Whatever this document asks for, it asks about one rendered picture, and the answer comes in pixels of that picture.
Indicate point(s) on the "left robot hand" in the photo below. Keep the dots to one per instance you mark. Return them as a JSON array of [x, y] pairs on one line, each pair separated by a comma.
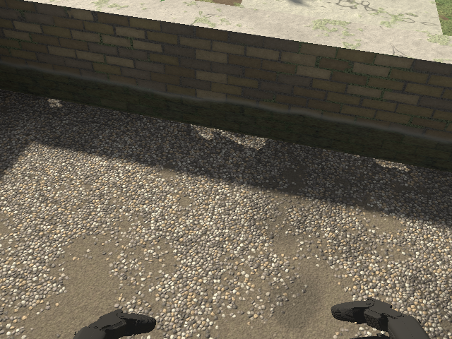
[[117, 324]]

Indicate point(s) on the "right robot hand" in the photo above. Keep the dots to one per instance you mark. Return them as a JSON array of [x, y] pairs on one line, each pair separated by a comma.
[[381, 316]]

